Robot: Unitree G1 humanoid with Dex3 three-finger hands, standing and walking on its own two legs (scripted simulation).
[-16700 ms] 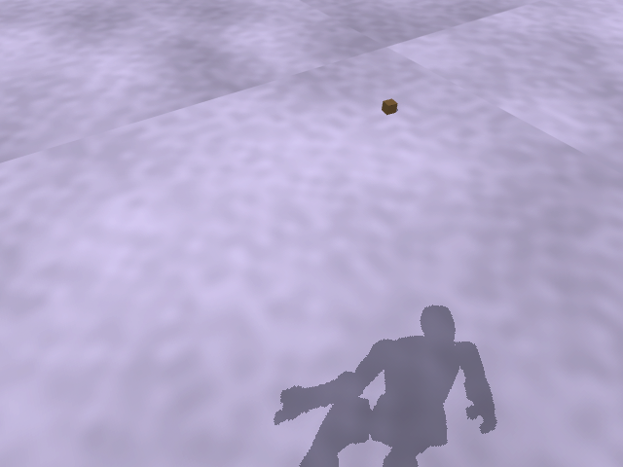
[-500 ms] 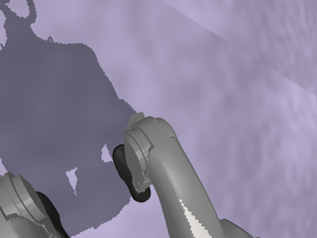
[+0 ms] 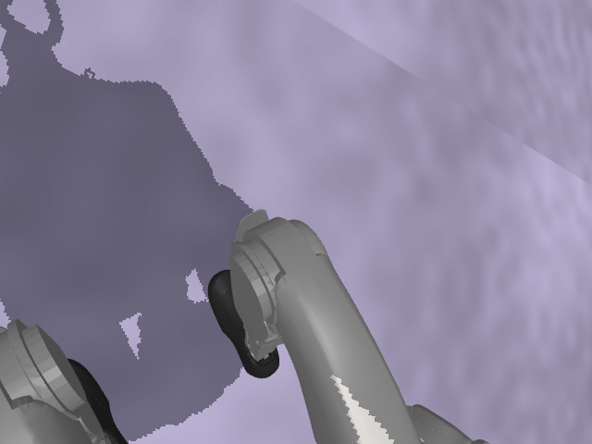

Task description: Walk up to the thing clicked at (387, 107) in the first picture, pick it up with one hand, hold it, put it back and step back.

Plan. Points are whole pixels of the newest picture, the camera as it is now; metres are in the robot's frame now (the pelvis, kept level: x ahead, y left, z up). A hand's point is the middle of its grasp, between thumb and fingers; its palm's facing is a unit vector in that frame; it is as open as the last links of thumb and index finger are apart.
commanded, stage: close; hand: left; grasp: from above
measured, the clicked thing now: out of the picture +0.43 +0.35 -0.29
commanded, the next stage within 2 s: settle in 0.38 s
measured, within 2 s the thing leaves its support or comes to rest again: leaves its support in 0.78 s
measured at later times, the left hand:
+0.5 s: hand out of the picture +0.43 +0.34 -0.27, palm faces -0.20 -0.39 -0.90, open 9.2 cm
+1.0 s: hand out of the picture +0.44 +0.36 -0.22, palm faces -0.17 -0.38 -0.91, open 9.2 cm
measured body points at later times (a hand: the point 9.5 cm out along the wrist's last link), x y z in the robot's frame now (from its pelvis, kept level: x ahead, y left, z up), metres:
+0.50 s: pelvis +0.00 +0.00 +0.00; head +0.30 +0.12 +0.31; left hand +0.44 +0.35 -0.22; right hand +0.02 -0.24 -0.03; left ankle +0.07 +0.13 -0.29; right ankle +0.13 -0.12 -0.29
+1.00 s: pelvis +0.00 +0.00 +0.01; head +0.28 +0.12 +0.34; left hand +0.45 +0.38 -0.17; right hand +0.03 -0.24 -0.04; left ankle +0.07 +0.13 -0.29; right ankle +0.13 -0.12 -0.29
